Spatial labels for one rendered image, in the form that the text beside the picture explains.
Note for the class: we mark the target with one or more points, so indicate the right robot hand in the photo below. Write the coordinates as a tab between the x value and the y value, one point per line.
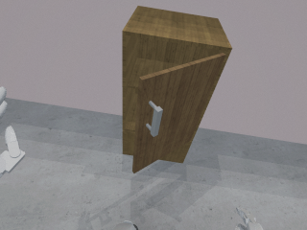
249	220

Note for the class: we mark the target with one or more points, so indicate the handle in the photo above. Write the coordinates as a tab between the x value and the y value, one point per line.
157	115

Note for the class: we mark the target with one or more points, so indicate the robot left shin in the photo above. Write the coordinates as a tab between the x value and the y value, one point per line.
126	221

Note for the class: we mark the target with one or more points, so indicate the left robot hand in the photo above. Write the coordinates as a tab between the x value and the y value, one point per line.
9	159

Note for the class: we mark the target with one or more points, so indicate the cupboard door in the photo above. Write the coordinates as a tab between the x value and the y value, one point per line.
182	92

